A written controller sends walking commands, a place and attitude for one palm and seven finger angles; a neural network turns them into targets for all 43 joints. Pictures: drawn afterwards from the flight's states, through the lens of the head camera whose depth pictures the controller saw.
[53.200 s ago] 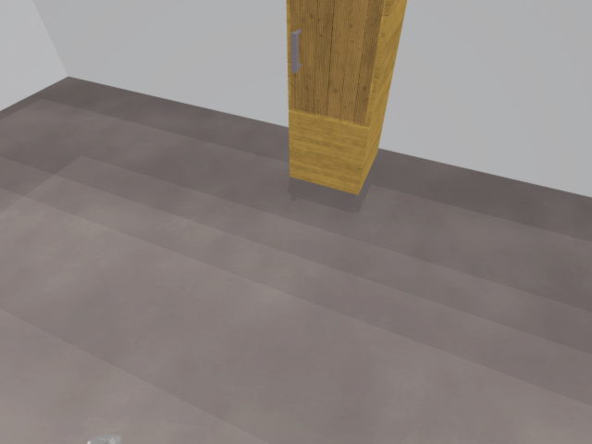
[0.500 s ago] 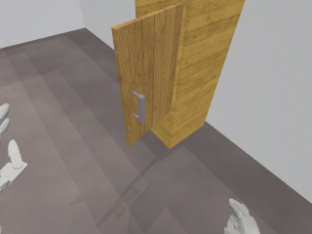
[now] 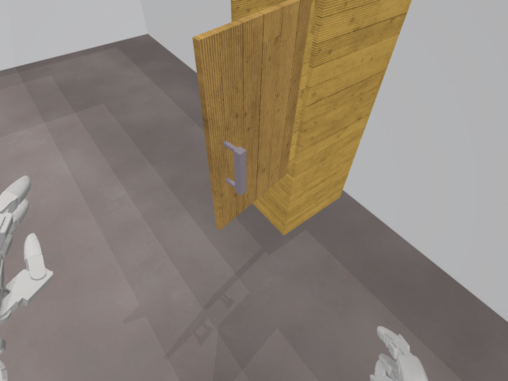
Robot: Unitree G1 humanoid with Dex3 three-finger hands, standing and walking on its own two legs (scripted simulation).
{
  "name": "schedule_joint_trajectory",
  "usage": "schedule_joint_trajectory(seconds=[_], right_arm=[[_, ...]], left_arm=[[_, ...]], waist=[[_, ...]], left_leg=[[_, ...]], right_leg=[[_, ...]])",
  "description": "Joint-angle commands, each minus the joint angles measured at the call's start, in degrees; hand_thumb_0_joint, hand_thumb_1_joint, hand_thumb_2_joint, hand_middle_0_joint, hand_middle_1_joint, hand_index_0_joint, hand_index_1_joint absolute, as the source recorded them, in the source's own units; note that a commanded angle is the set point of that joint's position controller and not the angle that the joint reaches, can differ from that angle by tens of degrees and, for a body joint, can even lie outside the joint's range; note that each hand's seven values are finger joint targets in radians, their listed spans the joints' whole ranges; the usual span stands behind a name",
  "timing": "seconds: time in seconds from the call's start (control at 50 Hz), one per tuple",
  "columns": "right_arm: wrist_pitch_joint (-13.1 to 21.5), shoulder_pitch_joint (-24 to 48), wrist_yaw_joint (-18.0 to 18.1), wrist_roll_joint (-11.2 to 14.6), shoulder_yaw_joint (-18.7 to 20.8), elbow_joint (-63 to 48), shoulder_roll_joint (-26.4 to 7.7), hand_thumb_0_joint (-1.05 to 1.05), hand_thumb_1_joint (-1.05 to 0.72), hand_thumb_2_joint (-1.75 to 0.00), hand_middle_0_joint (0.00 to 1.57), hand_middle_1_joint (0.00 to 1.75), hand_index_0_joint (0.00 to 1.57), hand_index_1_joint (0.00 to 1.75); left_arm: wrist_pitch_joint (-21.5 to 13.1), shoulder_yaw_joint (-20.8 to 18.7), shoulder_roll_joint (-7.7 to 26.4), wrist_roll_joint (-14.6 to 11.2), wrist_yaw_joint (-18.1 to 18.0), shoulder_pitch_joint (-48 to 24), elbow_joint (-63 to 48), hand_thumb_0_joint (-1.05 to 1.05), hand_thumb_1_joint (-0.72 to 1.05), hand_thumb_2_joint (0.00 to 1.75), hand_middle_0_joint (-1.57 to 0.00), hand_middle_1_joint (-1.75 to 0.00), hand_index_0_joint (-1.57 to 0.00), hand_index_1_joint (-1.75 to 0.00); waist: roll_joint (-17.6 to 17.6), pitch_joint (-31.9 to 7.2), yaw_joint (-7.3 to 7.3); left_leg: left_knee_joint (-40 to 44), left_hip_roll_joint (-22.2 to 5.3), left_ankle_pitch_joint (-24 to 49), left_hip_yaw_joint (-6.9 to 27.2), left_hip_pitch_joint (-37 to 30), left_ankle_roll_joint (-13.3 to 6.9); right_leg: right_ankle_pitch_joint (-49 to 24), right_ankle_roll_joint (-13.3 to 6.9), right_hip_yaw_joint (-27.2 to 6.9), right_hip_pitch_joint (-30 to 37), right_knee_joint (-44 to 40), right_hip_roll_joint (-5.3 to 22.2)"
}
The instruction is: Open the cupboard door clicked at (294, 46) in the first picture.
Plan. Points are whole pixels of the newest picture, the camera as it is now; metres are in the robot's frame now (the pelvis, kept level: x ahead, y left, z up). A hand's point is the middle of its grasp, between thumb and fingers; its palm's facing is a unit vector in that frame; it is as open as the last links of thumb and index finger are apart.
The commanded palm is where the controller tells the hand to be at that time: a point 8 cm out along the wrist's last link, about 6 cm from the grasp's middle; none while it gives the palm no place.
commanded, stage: let the arm hang, fingers relaxed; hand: left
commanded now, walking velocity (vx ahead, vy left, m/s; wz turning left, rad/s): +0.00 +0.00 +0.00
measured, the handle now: (234, 168) +0.62 +0.09 -0.08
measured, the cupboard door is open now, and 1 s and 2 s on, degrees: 100 100 100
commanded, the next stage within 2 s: look to check the result in 1.08 s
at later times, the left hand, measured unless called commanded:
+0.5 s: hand out of the picture -0.06 +0.18 -0.18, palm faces +0.04 -0.98 -0.21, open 7.3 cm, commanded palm none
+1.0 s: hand out of the picture +0.07 +0.16 -0.17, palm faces +0.04 -0.98 -0.22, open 7.4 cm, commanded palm none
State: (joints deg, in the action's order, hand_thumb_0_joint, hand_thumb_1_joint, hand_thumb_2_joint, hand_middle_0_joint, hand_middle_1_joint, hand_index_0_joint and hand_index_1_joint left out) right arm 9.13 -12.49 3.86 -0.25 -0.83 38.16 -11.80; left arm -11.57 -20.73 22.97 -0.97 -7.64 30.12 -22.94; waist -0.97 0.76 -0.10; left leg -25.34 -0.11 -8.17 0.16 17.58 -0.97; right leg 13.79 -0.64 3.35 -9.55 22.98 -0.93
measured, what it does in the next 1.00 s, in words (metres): stands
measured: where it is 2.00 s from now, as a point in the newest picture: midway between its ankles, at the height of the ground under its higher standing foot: outside the picture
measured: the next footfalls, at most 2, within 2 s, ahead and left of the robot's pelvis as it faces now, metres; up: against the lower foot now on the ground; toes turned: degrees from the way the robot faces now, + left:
none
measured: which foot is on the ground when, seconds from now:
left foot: down 0.00-1.00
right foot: down 0.00-1.00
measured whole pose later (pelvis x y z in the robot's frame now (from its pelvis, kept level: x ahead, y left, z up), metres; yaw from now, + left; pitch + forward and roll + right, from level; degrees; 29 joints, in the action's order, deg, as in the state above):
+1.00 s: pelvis +0.02 -0.02 +0.00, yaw +1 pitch -2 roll +0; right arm -0.4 -10.7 1.7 -1.3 0.0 64.8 -10.6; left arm -0.4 -0.3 10.0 0.3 -1.4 10.6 63.3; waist -0.7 2.2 0.4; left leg -23.7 0.0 -9.3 1.5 12.8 0.7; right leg 16.7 -2.5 4.6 -5.4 23.5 -1.0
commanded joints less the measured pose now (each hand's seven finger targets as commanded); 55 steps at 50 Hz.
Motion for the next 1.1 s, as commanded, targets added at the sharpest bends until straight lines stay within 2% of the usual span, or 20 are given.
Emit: schedule_joint_trajectory(seconds=[0.0, 0.04, 0.08, 0.1, 0.12, 0.16, 0.22, 0.26, 0.28, 0.3, 0.34, 0.36, 0.38, 0.46, 0.64, 0.74, 0.76, 0.86, 1.04, 1.08], right_arm=[[-1.95, 1.58, -3.54, 0.06, 5.65, 5.06, -14.25, 0.00, -0.90, -0.90, 0.20, 0.30, 0.20, 0.30], [-4.08, 3.16, -3.46, -0.32, 4.74, 4.85, -15.01, 0.00, -0.90, -0.90, 0.20, 0.30, 0.20, 0.30], [-5.40, 4.24, -3.61, -0.74, 4.39, 5.93, -14.98, 0.00, -0.90, -0.90, 0.20, 0.30, 0.20, 0.30], [-6.14, 4.75, -3.69, -0.97, 4.00, 7.33, -14.36, 0.00, -0.90, -0.90, 0.20, 0.30, 0.20, 0.30], [-6.84, 4.90, -3.72, -1.21, 3.60, 8.51, -13.62, 0.00, -0.90, -0.90, 0.20, 0.30, 0.20, 0.30], [-7.98, 5.30, -3.64, -1.52, 2.81, 10.56, -12.67, 0.00, -0.90, -0.90, 0.20, 0.30, 0.20, 0.30], [-8.59, 4.76, -3.27, -1.36, 2.09, 13.83, -11.18, 0.00, -0.90, -0.90, 0.20, 0.30, 0.20, 0.30], [-8.92, 3.91, -2.94, -1.20, 1.93, 16.05, -9.87, 0.00, -0.90, -0.90, 0.20, 0.30, 0.20, 0.30], [-9.09, 3.10, -2.75, -1.07, 2.03, 16.85, -10.08, 0.00, -0.90, -0.90, 0.20, 0.30, 0.20, 0.30], [-9.14, 2.29, -2.58, -1.17, 2.30, 17.93, -9.71, 0.00, -0.90, -0.90, 0.20, 0.30, 0.20, 0.30], [-9.09, 1.37, -2.32, -0.99, 2.25, 19.62, -9.31, 0.00, -0.90, -0.90, 0.20, 0.30, 0.20, 0.30], [-9.17, 0.83, -2.20, -0.92, 2.27, 20.40, -9.15, 0.00, -0.90, -0.90, 0.20, 0.30, 0.20, 0.30], [-9.30, 0.34, -2.07, -0.82, 2.55, 20.68, -9.54, 0.00, -0.90, -0.90, 0.20, 0.30, 0.20, 0.30], [-9.40, -1.38, -1.80, -0.74, 2.61, 22.74, -8.80, 0.00, -0.90, -0.90, 0.20, 0.30, 0.20, 0.30], [-9.35, -1.57, -1.86, -0.86, 2.41, 24.46, -7.48, 0.00, -0.90, -0.90, 0.20, 0.30, 0.20, 0.30], [-9.34, -1.10, -2.02, -1.02, 2.23, 24.92, -6.31, 0.00, -0.90, -0.90, 0.20, 0.30, 0.20, 0.30], [-9.21, -1.09, -2.03, -1.01, 2.16, 24.92, -6.39, 0.00, -0.90, -0.90, 0.20, 0.30, 0.20, 0.30], [-8.81, -0.65, -1.98, -1.05, 1.98, 25.03, -5.54, 0.00, -0.90, -0.90, 0.20, 0.30, 0.20, 0.30], [-8.59, -1.39, -1.59, -1.03, 1.84, 25.22, -4.74, 0.00, -0.90, -0.90, 0.20, 0.30, 0.20, 0.30], [-8.67, -1.58, -1.47, -0.96, 1.91, 25.05, -4.78, 0.00, -0.90, -0.90, 0.20, 0.30, 0.20, 0.30]], left_arm=[[10.30, 14.18, -1.23, 2.91, 7.71, -6.92, 34.37, 0.00, 0.90, 0.90, -0.20, -0.30, -0.20, -0.30], [10.40, 14.49, 0.49, 3.10, 7.61, -10.39, 39.89, 0.00, 0.90, 0.90, -0.20, -0.30, -0.20, -0.30], [10.35, 14.92, 2.15, 3.05, 7.52, -13.88, 47.03, 0.00, 0.90, 0.90, -0.20, -0.30, -0.20, -0.30], [10.61, 15.47, 2.07, 2.84, 7.41, -15.53, 51.01, 0.00, 0.90, 0.90, -0.20, -0.30, -0.20, -0.30], [10.92, 16.08, 1.98, 2.64, 7.28, -16.47, 54.92, 0.00, 0.90, 0.90, -0.20, -0.30, -0.20, -0.30], [11.46, 17.18, 1.60, 2.31, 6.97, -17.89, 61.77, 0.00, 0.90, 0.90, -0.20, -0.30, -0.20, -0.30], [11.52, 17.98, 0.75, 1.92, 6.85, -16.82, 70.48, 0.00, 0.90, 0.90, -0.20, -0.30, -0.20, -0.30], [11.41, 18.31, -0.21, 1.71, 6.85, -15.94, 75.01, 0.00, 0.90, 0.90, -0.20, -0.30, -0.20, -0.30], [11.33, 18.22, -0.22, 1.70, 6.84, -15.67, 76.71, 0.00, 0.90, 0.90, -0.20, -0.30, -0.20, -0.30], [11.25, 17.88, -1.08, 1.70, 6.85, -15.52, 78.22, 0.00, 0.90, 0.90, -0.20, -0.30, -0.20, -0.30], [11.09, 18.12, -1.33, 1.48, 6.94, -14.66, 80.98, 0.00, 0.90, 0.90, -0.20, -0.30, -0.20, -0.30], [11.05, 18.27, -1.53, 1.41, 6.93, -14.41, 82.03, 0.00, 0.90, 0.90, -0.20, -0.30, -0.20, -0.30], [11.03, 18.29, -1.69, 1.43, 6.89, -14.26, 82.89, 0.00, 0.90, 0.90, -0.20, -0.30, -0.20, -0.30], [11.10, 18.68, -2.57, 1.34, 6.70, -13.46, 85.42, 0.00, 0.90, 0.90, -0.20, -0.30, -0.20, -0.30], [11.12, 18.86, -3.30, 1.34, 6.25, -13.06, 86.82, 0.00, 0.90, 0.90, -0.20, -0.30, -0.20, -0.30], [11.03, 18.88, -3.80, 1.37, 6.06, -13.94, 86.24, 0.00, 0.90, 0.90, -0.20, -0.30, -0.20, -0.30], [11.00, 18.80, -3.69, 1.35, 6.06, -14.22, 86.06, 0.00, 0.90, 0.90, -0.20, -0.30, -0.20, -0.30], [10.77, 18.59, -4.13, 1.36, 5.92, -14.61, 85.57, 0.00, 0.90, 0.90, -0.20, -0.30, -0.20, -0.30], [10.72, 18.32, -5.28, 1.24, 5.72, -14.67, 85.14, 0.00, 0.90, 0.90, -0.20, -0.30, -0.20, -0.30], [10.64, 18.30, -5.39, 1.25, 5.62, -14.01, 85.21, 0.00, 0.90, 0.90, -0.20, -0.30, -0.20, -0.30]], waist=[[1.58, -7.80, 0.98], [8.49, -6.49, 0.23], [12.06, -5.16, 0.07], [10.54, -3.77, 0.30], [7.30, -3.26, 0.42], [0.55, -1.40, 0.25], [-4.99, -1.90, -0.23], [-6.23, -1.49, -0.08], [-4.19, -0.81, 0.02], [-6.10, -1.19, 0.18], [-6.44, -1.37, 0.19], [-5.53, -1.10, 0.34], [-3.07, -0.15, 0.37], [-0.66, 1.31, 0.62], [2.25, 3.12, 0.33], [1.82, 4.10, 0.39], [0.54, 3.45, 0.40], [1.12, 2.16, -0.03], [-0.41, 1.82, 0.00], [0.94, 1.67, -0.10]], left_leg=[[-5.07, -6.58, 15.87, 6.61, -3.32, -0.98], [-3.88, -6.81, 13.32, 8.96, -0.35, -2.71], [-3.97, -5.43, 10.20, 8.19, 0.65, -2.40], [-3.79, -4.53, 8.82, 7.61, 0.37, -2.04], [-2.96, -4.29, 7.98, 7.05, -0.52, -1.72], [0.25, -4.44, 5.22, 7.80, -0.22, -1.56], [2.76, -4.46, 1.81, 8.10, -0.66, -1.39], [3.27, -3.98, -1.28, 7.56, -1.72, -1.00], [3.29, -4.06, -2.37, 7.73, -2.46, -0.96], [3.37, -4.22, -2.92, 7.46, -2.70, -0.99], [3.23, -4.25, -2.13, 7.46, -4.14, -1.09], [3.12, -4.33, -2.13, 7.23, -4.54, -1.03], [2.91, -4.51, -1.95, 7.30, -5.03, -1.13], [3.13, -4.83, -0.87, 6.95, -5.60, -1.25], [4.01, -5.04, 0.85, 6.36, -5.62, -1.22], [3.99, -4.77, 2.44, 5.79, -5.90, -0.89], [4.36, -4.97, 3.02, 6.07, -5.85, -0.94], [4.31, -4.99, 6.87, 5.77, -5.97, -0.72], [3.89, -5.01, 10.01, 5.14, -6.92, -0.47], [3.33, -4.85, 10.25, 4.93, -7.34, -0.54]], right_leg=[[-6.05, -2.04, -3.70, -5.28, 3.95, 5.94], [-4.44, -2.37, -3.81, -3.35, 5.17, 5.18], [-5.35, -3.41, -5.54, -2.95, 3.85, 6.87], [-4.94, -3.86, -6.17, -4.02, 3.15, 7.84], [-4.08, -3.85, -6.34, -4.31, 2.75, 8.12], [-0.63, -3.28, -6.35, -3.36, 1.79, 7.19], [1.56, -2.80, -6.37, -0.40, 0.05, 6.70], [3.54, -3.07, -6.89, -0.88, -2.10, 6.92], [4.87, -3.21, -6.44, -1.56, -3.35, 6.87], [4.93, -3.46, -6.73, -1.19, -3.90, 7.09], [3.69, -3.64, -6.53, -1.16, -4.67, 7.19], [3.85, -3.65, -6.37, -1.34, -5.20, 7.22], [4.32, -3.68, -5.95, -2.14, -5.87, 7.05], [3.99, -3.59, -5.43, -2.59, -6.41, 7.09], [3.06, -3.12, -4.69, -2.49, -6.12, 7.04], [2.02, -2.88, -4.96, -2.86, -6.34, 7.32], [1.01, -2.78, -4.86, -2.03, -5.90, 7.25], [-4.29, -2.37, -4.52, 0.49, -5.21, 7.42], [-8.96, -2.32, -3.99, 2.36, -5.05, 7.49], [-10.10, -2.25, -3.93, 2.51, -5.50, 7.42]])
